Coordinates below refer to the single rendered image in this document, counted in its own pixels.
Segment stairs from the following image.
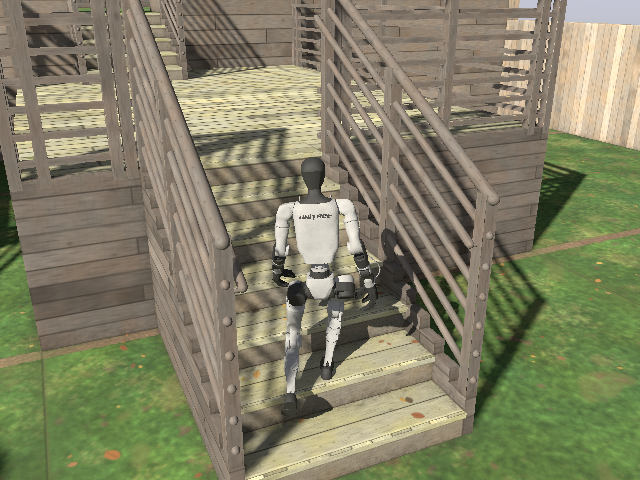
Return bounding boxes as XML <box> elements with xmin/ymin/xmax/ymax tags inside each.
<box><xmin>81</xmin><ymin>15</ymin><xmax>183</xmax><ymax>85</ymax></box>
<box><xmin>204</xmin><ymin>156</ymin><xmax>464</xmax><ymax>480</ymax></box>

